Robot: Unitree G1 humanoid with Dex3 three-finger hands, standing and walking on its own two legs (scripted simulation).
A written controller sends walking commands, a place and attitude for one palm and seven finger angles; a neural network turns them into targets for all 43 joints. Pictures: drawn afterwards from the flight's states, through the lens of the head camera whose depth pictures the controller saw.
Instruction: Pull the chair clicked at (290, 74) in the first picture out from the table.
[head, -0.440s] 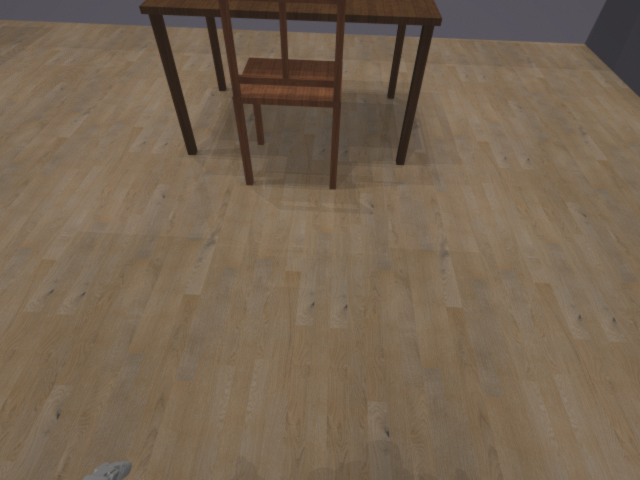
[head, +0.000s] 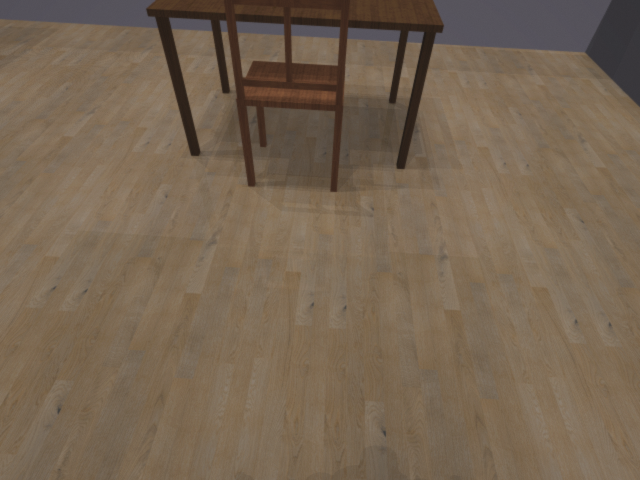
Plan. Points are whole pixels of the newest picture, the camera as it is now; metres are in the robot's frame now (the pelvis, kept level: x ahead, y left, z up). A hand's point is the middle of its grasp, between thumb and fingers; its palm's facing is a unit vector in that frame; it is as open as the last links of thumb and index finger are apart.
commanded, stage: stand and wait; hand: left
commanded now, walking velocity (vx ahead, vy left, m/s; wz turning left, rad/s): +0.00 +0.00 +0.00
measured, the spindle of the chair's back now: (288, 46) +1.54 +0.21 -0.09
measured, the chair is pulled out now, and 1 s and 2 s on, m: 0.00 0.00 0.00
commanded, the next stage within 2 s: look at it before walking up in 0.38 s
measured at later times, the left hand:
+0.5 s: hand out of the picture +0.06 +0.24 -0.16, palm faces -0.03 -0.94 -0.33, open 7.4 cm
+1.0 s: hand out of the picture +0.06 +0.24 -0.15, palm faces -0.03 -0.94 -0.33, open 7.4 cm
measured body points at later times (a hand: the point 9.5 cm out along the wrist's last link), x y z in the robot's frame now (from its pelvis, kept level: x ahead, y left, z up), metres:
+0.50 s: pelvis -0.01 +0.00 +0.00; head -0.01 +0.00 +0.45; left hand +0.06 +0.29 -0.13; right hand +0.06 -0.30 -0.13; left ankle +0.00 +0.12 -0.74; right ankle +0.00 -0.13 -0.74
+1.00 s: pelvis -0.01 +0.00 +0.00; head +0.00 +0.00 +0.45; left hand +0.06 +0.29 -0.13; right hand +0.07 -0.30 -0.13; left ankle +0.00 +0.12 -0.74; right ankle +0.00 -0.13 -0.74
